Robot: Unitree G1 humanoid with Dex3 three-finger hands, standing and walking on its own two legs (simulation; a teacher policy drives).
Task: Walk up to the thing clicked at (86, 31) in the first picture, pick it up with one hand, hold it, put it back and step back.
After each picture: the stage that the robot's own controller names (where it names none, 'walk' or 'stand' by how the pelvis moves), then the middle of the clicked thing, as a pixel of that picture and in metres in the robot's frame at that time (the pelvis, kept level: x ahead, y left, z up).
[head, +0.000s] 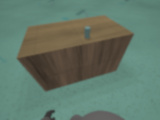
stand; (87, 32) +0.90 +0.13 +0.06
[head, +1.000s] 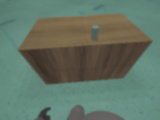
walk; (94, 32) +0.82 +0.08 +0.07
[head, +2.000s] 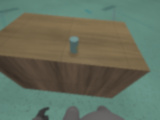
walk; (74, 45) +0.53 +0.20 +0.09
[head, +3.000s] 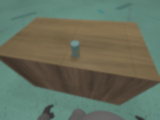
stand; (75, 49) +0.50 +0.19 +0.08
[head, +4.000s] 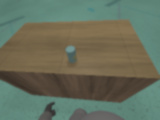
stand; (71, 54) +0.45 +0.20 +0.07
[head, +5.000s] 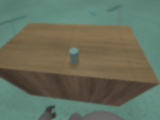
stand; (74, 56) +0.46 +0.18 +0.06
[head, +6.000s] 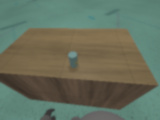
stand; (73, 59) +0.44 +0.19 +0.05
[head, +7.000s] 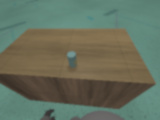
stand; (72, 59) +0.44 +0.20 +0.05
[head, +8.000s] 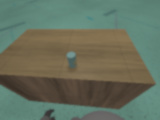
stand; (72, 60) +0.44 +0.20 +0.05
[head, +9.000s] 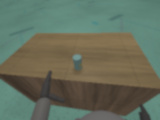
rise first; (77, 62) +0.43 +0.18 +0.06
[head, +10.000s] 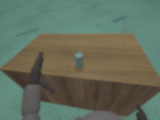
go down; (79, 60) +0.46 +0.17 +0.06
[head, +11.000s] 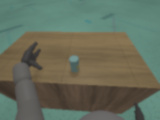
go down; (74, 64) +0.42 +0.16 +0.06
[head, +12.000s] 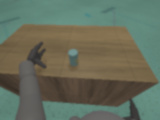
close in; (73, 57) +0.45 +0.16 +0.07
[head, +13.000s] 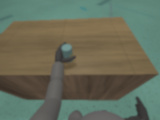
close; (67, 53) +0.45 +0.18 +0.10
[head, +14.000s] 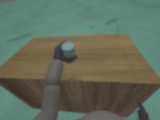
lift; (69, 53) +0.35 +0.17 +0.24
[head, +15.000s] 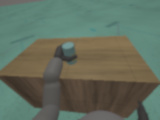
lift; (70, 53) +0.34 +0.17 +0.25
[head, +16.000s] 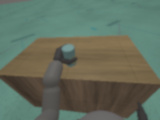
hold; (69, 55) +0.33 +0.17 +0.24
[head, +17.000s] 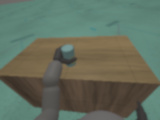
hold; (69, 56) +0.33 +0.17 +0.24
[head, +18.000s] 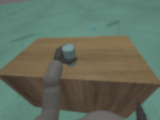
crouch; (70, 55) +0.33 +0.17 +0.24
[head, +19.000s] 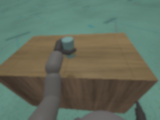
crouch; (69, 47) +0.39 +0.17 +0.25
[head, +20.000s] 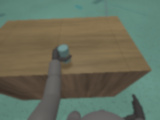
lower; (64, 54) +0.45 +0.19 +0.09
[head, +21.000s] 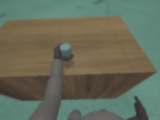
lower; (66, 53) +0.45 +0.18 +0.10
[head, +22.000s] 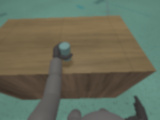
lower; (65, 52) +0.46 +0.18 +0.10
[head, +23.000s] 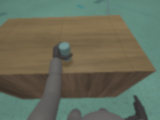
lower; (65, 52) +0.46 +0.19 +0.10
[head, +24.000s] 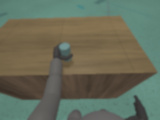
loosen; (66, 52) +0.45 +0.19 +0.10
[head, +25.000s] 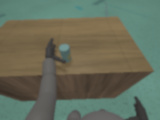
withdraw; (65, 53) +0.45 +0.18 +0.10
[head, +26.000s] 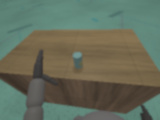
sink last; (78, 60) +0.43 +0.17 +0.07
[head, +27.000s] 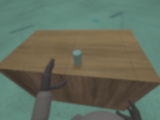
stand; (77, 58) +0.47 +0.18 +0.06
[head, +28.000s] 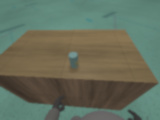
stand; (73, 60) +0.44 +0.18 +0.07
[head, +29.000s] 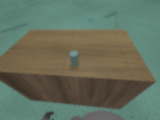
stand; (74, 58) +0.46 +0.19 +0.06
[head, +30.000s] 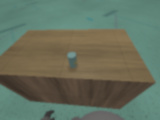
stand; (72, 60) +0.44 +0.19 +0.05
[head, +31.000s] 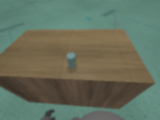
stand; (71, 60) +0.43 +0.20 +0.05
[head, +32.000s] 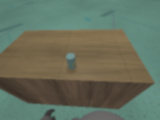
stand; (71, 61) +0.43 +0.20 +0.05
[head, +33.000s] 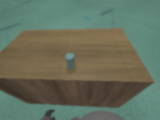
walk; (70, 61) +0.43 +0.20 +0.05
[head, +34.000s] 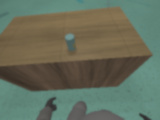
walk; (70, 42) +0.53 +0.21 +0.08
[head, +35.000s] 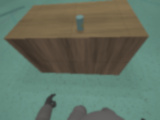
walk; (80, 23) +0.78 +0.19 +0.09
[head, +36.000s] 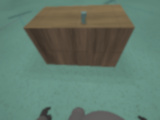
stand; (83, 17) +1.06 +0.21 +0.08
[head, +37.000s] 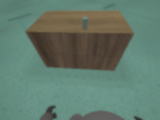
stand; (85, 22) +1.05 +0.18 +0.05
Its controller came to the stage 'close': yes
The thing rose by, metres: 0.22
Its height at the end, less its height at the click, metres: +0.00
